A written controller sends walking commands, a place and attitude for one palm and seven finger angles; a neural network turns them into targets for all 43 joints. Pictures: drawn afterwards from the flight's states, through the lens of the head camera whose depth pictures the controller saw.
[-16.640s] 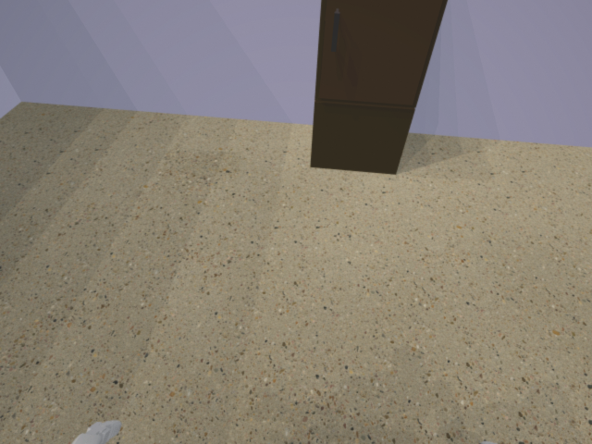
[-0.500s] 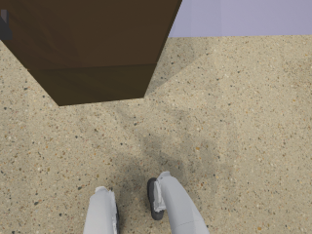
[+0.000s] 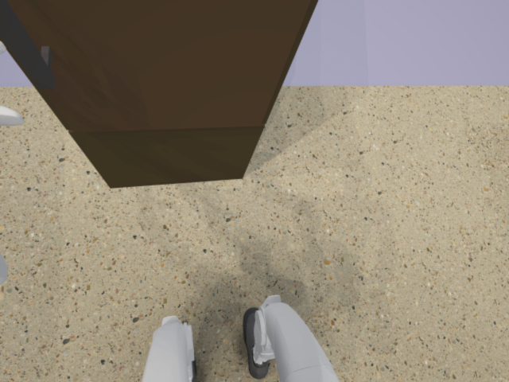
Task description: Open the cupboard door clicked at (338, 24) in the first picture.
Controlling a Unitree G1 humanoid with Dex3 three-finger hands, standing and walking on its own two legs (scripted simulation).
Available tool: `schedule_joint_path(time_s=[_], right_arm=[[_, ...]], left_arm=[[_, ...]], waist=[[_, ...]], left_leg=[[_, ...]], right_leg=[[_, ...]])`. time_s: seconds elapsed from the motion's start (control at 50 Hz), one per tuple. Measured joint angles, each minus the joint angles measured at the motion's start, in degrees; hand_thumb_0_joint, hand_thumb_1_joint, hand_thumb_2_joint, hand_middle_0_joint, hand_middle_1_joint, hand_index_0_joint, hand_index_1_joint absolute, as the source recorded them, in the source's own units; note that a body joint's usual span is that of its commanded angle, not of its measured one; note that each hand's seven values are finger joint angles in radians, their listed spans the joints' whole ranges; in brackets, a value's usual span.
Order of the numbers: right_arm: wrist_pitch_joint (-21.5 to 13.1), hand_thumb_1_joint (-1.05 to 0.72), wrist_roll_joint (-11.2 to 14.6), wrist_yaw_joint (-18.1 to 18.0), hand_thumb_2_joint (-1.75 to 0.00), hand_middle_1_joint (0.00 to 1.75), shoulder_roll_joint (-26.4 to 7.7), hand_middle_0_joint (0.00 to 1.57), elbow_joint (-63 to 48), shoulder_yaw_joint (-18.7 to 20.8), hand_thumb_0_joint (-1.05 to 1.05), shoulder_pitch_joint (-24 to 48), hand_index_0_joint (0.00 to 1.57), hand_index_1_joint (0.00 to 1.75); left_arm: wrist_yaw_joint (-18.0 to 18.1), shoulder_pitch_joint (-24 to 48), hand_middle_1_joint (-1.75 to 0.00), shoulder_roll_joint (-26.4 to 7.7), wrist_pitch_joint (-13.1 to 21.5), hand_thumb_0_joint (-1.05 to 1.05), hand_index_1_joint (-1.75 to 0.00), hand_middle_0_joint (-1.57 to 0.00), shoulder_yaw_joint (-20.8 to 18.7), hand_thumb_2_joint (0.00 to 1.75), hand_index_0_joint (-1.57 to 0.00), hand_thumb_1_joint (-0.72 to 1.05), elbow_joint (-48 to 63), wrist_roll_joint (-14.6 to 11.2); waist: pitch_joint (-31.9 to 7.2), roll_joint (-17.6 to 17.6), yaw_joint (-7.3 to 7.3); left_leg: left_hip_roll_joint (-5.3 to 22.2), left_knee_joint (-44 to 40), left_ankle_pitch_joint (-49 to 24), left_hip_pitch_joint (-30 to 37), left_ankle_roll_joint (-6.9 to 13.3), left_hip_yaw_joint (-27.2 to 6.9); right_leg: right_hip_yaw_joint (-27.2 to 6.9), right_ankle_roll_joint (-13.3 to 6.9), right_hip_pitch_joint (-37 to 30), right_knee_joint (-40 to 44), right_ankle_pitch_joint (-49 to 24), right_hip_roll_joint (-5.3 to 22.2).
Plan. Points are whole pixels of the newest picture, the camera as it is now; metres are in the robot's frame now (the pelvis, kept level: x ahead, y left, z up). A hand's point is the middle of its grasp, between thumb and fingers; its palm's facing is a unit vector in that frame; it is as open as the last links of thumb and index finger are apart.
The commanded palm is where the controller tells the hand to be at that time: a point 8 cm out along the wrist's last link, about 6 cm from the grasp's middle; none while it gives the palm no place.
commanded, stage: move the hooked fingers beside the handle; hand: left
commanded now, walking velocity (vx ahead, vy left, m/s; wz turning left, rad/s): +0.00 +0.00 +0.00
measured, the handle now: (24, 33) +0.58 +0.26 +0.06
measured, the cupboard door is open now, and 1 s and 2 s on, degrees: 0 0 0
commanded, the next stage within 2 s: slide the fingers in behind the handle in 0.16 s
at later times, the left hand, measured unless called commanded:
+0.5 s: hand out of the picture +0.53 +0.29 +0.05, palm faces +0.04 -1.00 -0.01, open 14.0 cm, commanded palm +0.53 +0.31 +0.05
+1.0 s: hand (15, 67) +0.54 +0.26 +0.05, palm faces +0.05 -1.00 +0.00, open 14.0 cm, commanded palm +0.52 +0.28 +0.05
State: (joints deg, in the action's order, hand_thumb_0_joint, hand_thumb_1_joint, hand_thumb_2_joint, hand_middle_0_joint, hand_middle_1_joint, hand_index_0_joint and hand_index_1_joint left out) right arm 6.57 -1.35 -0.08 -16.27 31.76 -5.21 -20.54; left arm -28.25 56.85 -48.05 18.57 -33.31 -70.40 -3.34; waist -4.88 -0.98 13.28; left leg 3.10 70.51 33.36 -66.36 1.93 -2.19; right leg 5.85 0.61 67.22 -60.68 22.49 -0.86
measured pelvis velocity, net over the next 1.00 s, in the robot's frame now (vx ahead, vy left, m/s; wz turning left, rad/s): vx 0.00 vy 0.00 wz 0.00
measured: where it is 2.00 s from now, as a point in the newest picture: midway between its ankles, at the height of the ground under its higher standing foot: (222, 372)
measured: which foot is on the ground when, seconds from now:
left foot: down 0.00-1.00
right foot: down 0.00-1.00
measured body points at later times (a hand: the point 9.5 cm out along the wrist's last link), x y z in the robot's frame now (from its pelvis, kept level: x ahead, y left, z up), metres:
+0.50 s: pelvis -0.01 +0.00 -0.01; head +0.19 +0.05 +0.38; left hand +0.53 +0.35 +0.06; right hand -0.03 -0.26 -0.10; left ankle -0.02 +0.09 -0.64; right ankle +0.05 -0.14 -0.64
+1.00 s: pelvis +0.00 +0.00 +0.00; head +0.19 +0.05 +0.40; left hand +0.53 +0.32 +0.05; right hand -0.01 -0.26 -0.10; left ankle -0.02 +0.09 -0.64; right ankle +0.05 -0.14 -0.64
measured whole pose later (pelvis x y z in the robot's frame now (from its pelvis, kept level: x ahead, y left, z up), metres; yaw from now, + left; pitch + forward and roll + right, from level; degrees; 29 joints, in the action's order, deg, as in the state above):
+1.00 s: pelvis +0.00 +0.00 +0.00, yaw +0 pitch +30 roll -6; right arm 5.9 -2.0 0.7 -15.3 33.1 -5.3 -21.7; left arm -22.5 58.2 -43.4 19.3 -30.7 -69.4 -2.7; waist -5.3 -1.5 13.9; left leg 2.8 71.4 33.3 -67.9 2.1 -1.8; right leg 5.3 0.8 69.0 -61.9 22.5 -0.6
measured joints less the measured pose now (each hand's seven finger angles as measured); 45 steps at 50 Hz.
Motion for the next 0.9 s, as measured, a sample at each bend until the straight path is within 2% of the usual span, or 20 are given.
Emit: schedule_joint_path(time_s=[0.14, 0.34, 0.46, 0.62, 0.9], right_arm=[[-0.7, -0.90, 0.0, -0.6, -0.90, 0.30, -0.2, 0.21, -0.5, -0.6, 0.00, 1.2, 0.21, 0.30], [-0.2, -0.90, 0.4, -0.5, -0.90, 0.30, 0.1, 0.21, 0.3, -1.6, 0.00, 0.0, 0.21, 0.30], [-0.2, -0.90, 0.1, -0.1, -0.90, 0.30, 0.6, 0.21, 1.0, -1.3, 0.00, -0.7, 0.21, 0.30], [-0.5, -0.90, -0.2, 0.3, -0.90, 0.30, 0.9, 0.21, 0.8, -1.1, 0.00, -1.2, 0.21, 0.30], [-0.6, -0.90, -0.6, 0.8, -0.90, 0.30, 1.0, 0.21, 1.3, -0.1, 0.00, -1.6, 0.21, 0.30]], left_arm=[[0.3, 2.9, -1.20, -3.4, 0.5, -0.02, -1.20, -0.30, -1.3, 0.30, -0.30, -0.50, -1.4, 1.9], [-1.9, 5.3, -1.20, -5.8, -1.8, -0.02, -1.20, -0.30, -0.8, 0.30, -0.30, -0.50, -2.6, 1.2], [-1.0, 4.6, -1.20, -3.6, -1.3, -0.02, -1.20, -0.30, -0.3, 0.30, -0.30, -0.50, 0.0, 0.9], [2.1, 3.9, -1.20, -0.8, -2.0, -0.02, -1.21, -0.30, 0.5, 0.30, -0.31, -0.50, 0.7, 1.5], [5.1, 1.4, -1.20, 3.8, 0.1, -0.02, -1.20, -0.30, 2.6, 0.30, -0.30, -0.50, 1.5, 0.6]], waist=[[0.8, 0.1, 1.23], [1.0, -0.2, 1.24], [0.4, -0.3, 1.31], [0.1, -0.4, 1.66], [-0.6, -0.7, 0.75]], left_leg=[[0.2, 2.3, 0.3, -2.9, -0.2, -0.2], [0.1, 3.6, 0.2, -5.4, 0.0, -0.3], [0.0, 3.9, 0.1, -5.9, 0.0, -0.5], [-0.1, 2.9, -0.1, -4.6, 0.2, -0.3], [-0.4, 0.9, -0.3, -1.7, 0.2, 0.3]], right_leg=[[0.2, -0.2, 2.9, -2.2, 0.1, -0.1], [0.2, -0.1, 5.3, -3.3, -0.1, 0.0], [0.3, -0.1, 5.6, -3.3, -0.2, 0.0], [0.2, 0.1, 4.2, -2.2, -0.5, 0.1], [-0.4, 0.3, 1.8, -0.9, -0.3, 0.3]])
